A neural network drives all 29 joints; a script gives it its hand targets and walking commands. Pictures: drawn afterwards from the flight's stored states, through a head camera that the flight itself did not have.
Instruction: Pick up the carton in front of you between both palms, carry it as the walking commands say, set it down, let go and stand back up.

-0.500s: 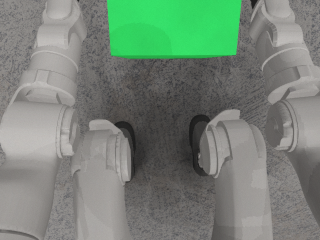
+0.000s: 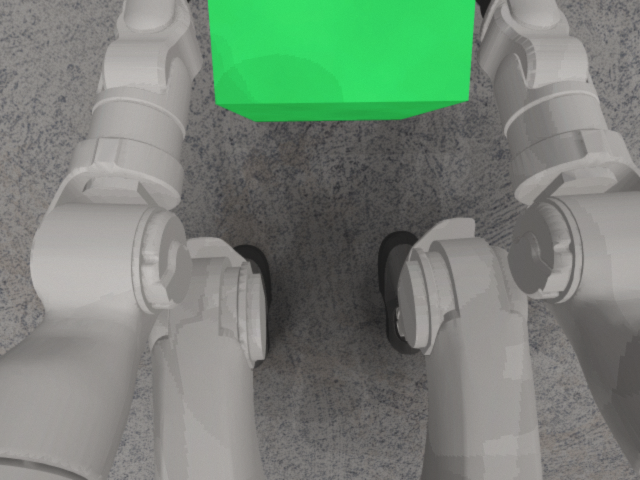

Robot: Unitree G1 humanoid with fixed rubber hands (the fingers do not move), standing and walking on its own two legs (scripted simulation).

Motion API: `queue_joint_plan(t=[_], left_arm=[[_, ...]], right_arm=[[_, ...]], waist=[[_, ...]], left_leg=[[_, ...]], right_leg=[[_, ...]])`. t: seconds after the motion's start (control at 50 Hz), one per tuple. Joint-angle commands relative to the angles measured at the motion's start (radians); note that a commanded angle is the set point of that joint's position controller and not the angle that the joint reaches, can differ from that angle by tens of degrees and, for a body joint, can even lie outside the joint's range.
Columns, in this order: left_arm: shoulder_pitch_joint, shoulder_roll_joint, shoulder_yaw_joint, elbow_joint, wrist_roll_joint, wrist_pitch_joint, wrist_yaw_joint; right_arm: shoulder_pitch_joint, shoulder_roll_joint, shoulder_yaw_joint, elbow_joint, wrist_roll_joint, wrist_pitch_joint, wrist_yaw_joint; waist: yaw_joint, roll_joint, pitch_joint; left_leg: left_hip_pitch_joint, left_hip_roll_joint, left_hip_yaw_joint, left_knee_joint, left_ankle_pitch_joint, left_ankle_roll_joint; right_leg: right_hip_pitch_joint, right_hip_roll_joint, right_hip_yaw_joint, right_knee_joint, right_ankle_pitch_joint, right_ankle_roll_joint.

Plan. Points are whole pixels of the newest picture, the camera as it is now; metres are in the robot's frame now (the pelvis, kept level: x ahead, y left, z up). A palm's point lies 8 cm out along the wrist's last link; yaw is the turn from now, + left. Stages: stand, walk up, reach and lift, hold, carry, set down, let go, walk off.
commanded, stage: reach and lift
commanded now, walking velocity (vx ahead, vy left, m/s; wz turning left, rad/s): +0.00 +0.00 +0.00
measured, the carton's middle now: (332, 17) +0.53 -0.03 -0.24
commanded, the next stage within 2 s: none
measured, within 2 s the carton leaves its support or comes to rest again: leaves its support in 0.06 s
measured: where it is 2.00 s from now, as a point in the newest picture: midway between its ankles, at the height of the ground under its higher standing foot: (326, 318)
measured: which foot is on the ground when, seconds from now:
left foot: down 0.00-1.00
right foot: down 0.00-1.00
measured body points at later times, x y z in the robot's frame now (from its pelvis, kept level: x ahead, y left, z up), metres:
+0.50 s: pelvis -0.01 +0.00 +0.09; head +0.26 +0.00 +0.45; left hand +0.51 +0.13 +0.02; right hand +0.50 -0.17 +0.01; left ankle +0.11 +0.13 -0.33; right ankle +0.11 -0.13 -0.33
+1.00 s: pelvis +0.03 +0.00 +0.21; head +0.22 -0.01 +0.62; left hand +0.48 +0.14 +0.16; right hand +0.47 -0.17 +0.16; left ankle +0.11 +0.13 -0.33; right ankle +0.11 -0.13 -0.33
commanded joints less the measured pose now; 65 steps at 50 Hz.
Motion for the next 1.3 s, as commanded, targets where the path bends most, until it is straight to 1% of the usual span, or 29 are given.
queue_joint_plan(t=[0.0, 0.06, 0.1, 0.14, 0.18, 0.2, 0.24, 0.28, 0.32, 0.38, 0.46, 0.54, 0.64, 0.74, 0.8, 0.88, 1.1, 1.28], left_arm=[[-0.535, -0.997, -0.316, -0.249, -0.086, 0.003, -0.271], [-0.554, -1.087, -0.408, -0.384, -0.145, 0.015, -0.255], [-0.548, -1.127, -0.433, -0.456, -0.148, 0.037, -0.246], [-0.519, -1.174, -0.454, -0.505, -0.132, 0.064, -0.235], [-0.468, -1.201, -0.451, -0.511, -0.105, 0.093, -0.238], [-0.437, -1.209, -0.434, -0.49, -0.083, 0.108, -0.242], [-0.379, -1.22, -0.375, -0.409, -0.027, 0.138, -0.253], [-0.345, -1.223, -0.296, -0.322, 0.034, 0.158, -0.264], [-0.332, -1.218, -0.226, -0.263, 0.086, 0.17, -0.273], [-0.335, -1.218, -0.161, -0.225, 0.13, 0.173, -0.282], [-0.344, -1.232, -0.138, -0.227, 0.152, 0.176, -0.291], [-0.334, -1.265, -0.16, -0.259, 0.15, 0.191, -0.299], [-0.276, -1.324, -0.226, -0.312, 0.122, 0.211, -0.313], [-0.194, -1.365, -0.312, -0.37, 0.083, 0.218, -0.32], [-0.134, -1.381, -0.347, -0.387, 0.069, 0.217, -0.32], [-0.046, -1.393, -0.368, -0.39, 0.066, 0.21, -0.316], [0.184, -1.408, -0.372, -0.38, 0.1, 0.176, -0.307], [0.371, -1.416, -0.406, -0.408, 0.119, 0.159, -0.305]], right_arm=[[-0.591, 0.977, 0.326, -0.291, 0.08, 0.009, 0.283], [-0.604, 1.058, 0.401, -0.427, 0.127, 0.026, 0.263], [-0.589, 1.089, 0.421, -0.5, 0.124, 0.051, 0.255], [-0.549, 1.126, 0.445, -0.545, 0.102, 0.079, 0.246], [-0.5, 1.157, 0.445, -0.556, 0.072, 0.108, 0.248], [-0.473, 1.17, 0.432, -0.536, 0.05, 0.124, 0.252], [-0.418, 1.189, 0.382, -0.457, -0.003, 0.154, 0.265], [-0.381, 1.196, 0.31, -0.369, -0.062, 0.176, 0.281], [-0.372, 1.194, 0.243, -0.312, -0.117, 0.189, 0.293], [-0.381, 1.2, 0.185, -0.28, -0.162, 0.193, 0.304], [-0.39, 1.216, 0.163, -0.275, -0.183, 0.197, 0.312], [-0.37, 1.25, 0.179, -0.293, -0.182, 0.212, 0.32], [-0.307, 1.306, 0.244, -0.338, -0.156, 0.231, 0.326], [-0.227, 1.352, 0.331, -0.402, -0.118, 0.236, 0.323], [-0.168, 1.369, 0.37, -0.424, -0.104, 0.235, 0.319], [-0.084, 1.385, 0.395, -0.429, -0.1, 0.229, 0.313], [0.143, 1.405, 0.393, -0.407, -0.14, 0.193, 0.302], [0.33, 1.407, 0.424, -0.438, -0.161, 0.172, 0.3]], waist=[[-0.017, 0.029, -1.323], [-0.022, 0.026, -1.616], [-0.024, 0.022, -1.787], [-0.028, 0.013, -1.864], [-0.031, 0.012, -1.818], [-0.03, 0.012, -1.754], [-0.022, 0.015, -1.585], [-0.016, 0.019, -1.427], [-0.013, 0.015, -1.346], [-0.007, 0.008, -1.334], [-0.006, 0.006, -1.381], [-0.006, 0.011, -1.461], [-0.005, 0.01, -1.541], [-0.002, 0.002, -1.568], [0.001, -0.002, -1.543], [0.005, -0.008, -1.476], [0.014, -0.009, -1.28], [0.018, -0.011, -1.154]], left_leg=[[0.587, -0.079, 0.137, -0.136, 0.425, 0.042], [0.704, -0.09, 0.15, -0.149, 0.525, 0.028], [0.762, -0.098, 0.153, -0.163, 0.585, 0.02], [0.784, -0.109, 0.158, -0.189, 0.577, 0.016], [0.769, -0.118, 0.16, -0.236, 0.505, 0.019], [0.74, -0.121, 0.162, -0.264, 0.45, 0.021], [0.674, -0.121, 0.163, -0.325, 0.324, 0.021], [0.606, -0.12, 0.159, -0.382, 0.213, 0.023], [0.577, -0.12, 0.153, -0.43, 0.154, 0.026], [0.594, -0.122, 0.148, -0.487, 0.131, 0.03], [0.653, -0.123, 0.146, -0.551, 0.119, 0.033], [0.734, -0.123, 0.146, -0.607, 0.126, 0.03], [0.839, -0.126, 0.146, -0.666, 0.183, 0.024], [0.932, -0.127, 0.137, -0.725, 0.254, 0.018], [0.981, -0.128, 0.128, -0.768, 0.274, 0.016], [1.042, -0.128, 0.112, -0.835, 0.281, 0.016], [1.256, -0.113, 0.059, -1.052, 0.316, 0.024], [1.476, -0.091, 0.016, -1.242, 0.4, 0.033]], right_leg=[[0.605, 0.087, -0.122, -0.147, 0.453, -0.023], [0.78, 0.097, -0.132, -0.156, 0.575, -0.018], [0.86, 0.104, -0.138, -0.166, 0.643, -0.012], [0.868, 0.113, -0.148, -0.188, 0.635, -0.003], [0.834, 0.117, -0.153, -0.234, 0.558, 0.001], [0.801, 0.118, -0.154, -0.263, 0.497, 0.001], [0.708, 0.121, -0.157, -0.324, 0.355, -0.002], [0.628, 0.124, -0.157, -0.38, 0.239, -0.008], [0.598, 0.125, -0.158, -0.423, 0.178, -0.015], [0.61, 0.125, -0.156, -0.475, 0.153, -0.02], [0.669, 0.126, -0.152, -0.539, 0.14, -0.022], [0.752, 0.128, -0.149, -0.596, 0.146, -0.021], [0.867, 0.131, -0.143, -0.659, 0.202, -0.014], [0.987, 0.135, -0.131, -0.718, 0.281, -0.009], [1.043, 0.136, -0.121, -0.759, 0.302, -0.007], [1.108, 0.137, -0.106, -0.824, 0.308, -0.007], [1.316, 0.126, -0.054, -1.037, 0.334, -0.016], [1.533, 0.108, -0.01, -1.227, 0.414, -0.027]])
